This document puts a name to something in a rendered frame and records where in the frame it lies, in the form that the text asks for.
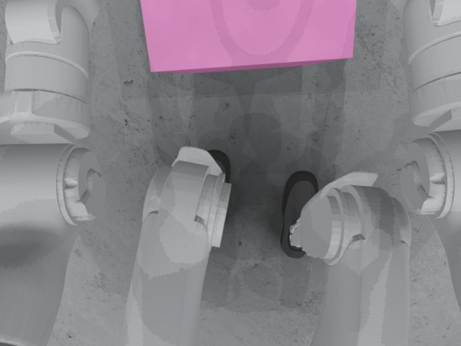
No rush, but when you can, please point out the robot left foot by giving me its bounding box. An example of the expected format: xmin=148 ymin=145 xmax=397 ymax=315
xmin=207 ymin=150 xmax=231 ymax=183

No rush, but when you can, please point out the right robot upper arm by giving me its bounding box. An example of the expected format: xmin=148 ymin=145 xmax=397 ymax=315
xmin=400 ymin=130 xmax=461 ymax=310

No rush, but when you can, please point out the robot right forearm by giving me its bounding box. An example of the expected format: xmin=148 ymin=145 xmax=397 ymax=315
xmin=390 ymin=0 xmax=461 ymax=132

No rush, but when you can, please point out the robot left forearm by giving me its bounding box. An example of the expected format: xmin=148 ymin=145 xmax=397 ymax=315
xmin=0 ymin=0 xmax=100 ymax=145

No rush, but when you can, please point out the left robot shin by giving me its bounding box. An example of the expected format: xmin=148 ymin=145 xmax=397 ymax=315
xmin=143 ymin=146 xmax=222 ymax=220

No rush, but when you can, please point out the left robot upper arm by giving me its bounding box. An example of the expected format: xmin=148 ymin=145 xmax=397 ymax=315
xmin=0 ymin=143 xmax=106 ymax=346

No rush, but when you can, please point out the carton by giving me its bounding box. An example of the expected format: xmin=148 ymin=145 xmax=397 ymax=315
xmin=140 ymin=0 xmax=357 ymax=74

